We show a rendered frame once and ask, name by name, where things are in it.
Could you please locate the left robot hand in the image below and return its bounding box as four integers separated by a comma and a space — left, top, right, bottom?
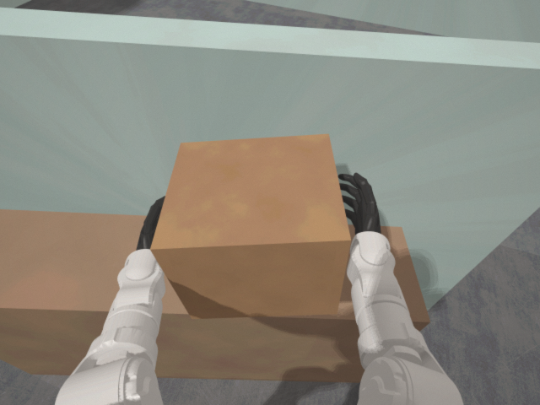
136, 196, 165, 251

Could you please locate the robot left upper arm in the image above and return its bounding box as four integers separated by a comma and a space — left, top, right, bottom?
57, 356, 164, 405

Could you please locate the pedestal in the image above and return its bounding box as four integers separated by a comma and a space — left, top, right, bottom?
0, 209, 430, 383

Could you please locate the robot right forearm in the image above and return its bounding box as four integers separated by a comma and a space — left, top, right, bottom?
347, 231, 448, 376

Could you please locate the carton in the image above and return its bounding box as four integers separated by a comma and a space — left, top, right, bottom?
150, 134, 351, 319

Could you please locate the right robot hand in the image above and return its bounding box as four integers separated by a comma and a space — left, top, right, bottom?
338, 173, 381, 234

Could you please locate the robot right upper arm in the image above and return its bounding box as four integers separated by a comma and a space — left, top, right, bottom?
357, 355, 463, 405

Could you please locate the robot left forearm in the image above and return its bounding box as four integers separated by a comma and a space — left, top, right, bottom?
55, 249, 165, 405

